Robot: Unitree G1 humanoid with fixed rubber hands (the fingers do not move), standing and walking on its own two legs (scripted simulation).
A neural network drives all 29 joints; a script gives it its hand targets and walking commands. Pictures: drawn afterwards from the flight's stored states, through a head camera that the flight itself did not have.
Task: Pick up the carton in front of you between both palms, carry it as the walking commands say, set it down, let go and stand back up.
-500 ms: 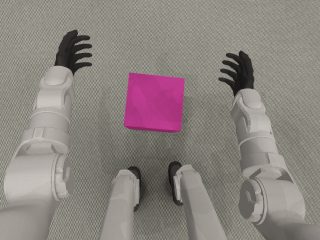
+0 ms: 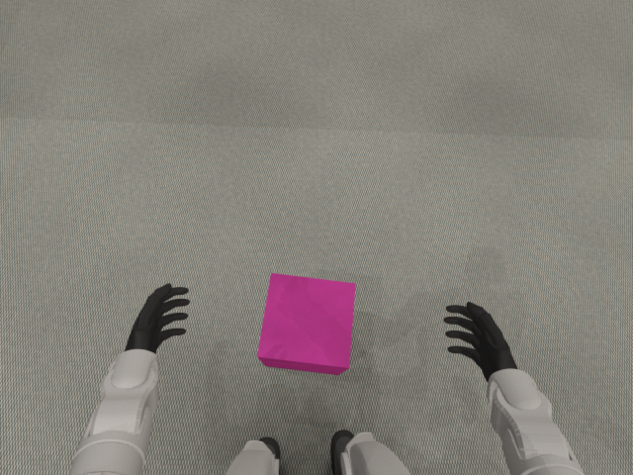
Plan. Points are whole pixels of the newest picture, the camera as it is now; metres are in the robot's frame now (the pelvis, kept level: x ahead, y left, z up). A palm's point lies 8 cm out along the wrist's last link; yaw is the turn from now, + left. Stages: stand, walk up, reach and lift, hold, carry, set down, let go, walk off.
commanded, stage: let go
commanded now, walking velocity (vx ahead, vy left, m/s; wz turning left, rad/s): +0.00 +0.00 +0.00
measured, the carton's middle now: (307, 327) +0.40 -0.01 -0.61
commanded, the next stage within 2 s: stand in 0.76 s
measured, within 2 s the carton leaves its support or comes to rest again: neither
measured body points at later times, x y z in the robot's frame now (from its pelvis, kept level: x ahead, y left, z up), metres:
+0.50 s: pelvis +0.02 +0.01 +0.04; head +0.03 +0.01 +0.49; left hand +0.19 +0.25 -0.04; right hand +0.19 -0.22 -0.04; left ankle -0.01 +0.11 -0.70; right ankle +0.00 -0.10 -0.70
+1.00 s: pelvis +0.04 +0.00 +0.03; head +0.03 -0.01 +0.48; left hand +0.14 +0.26 -0.07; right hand +0.15 -0.26 -0.08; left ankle -0.01 +0.12 -0.70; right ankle +0.00 -0.10 -0.70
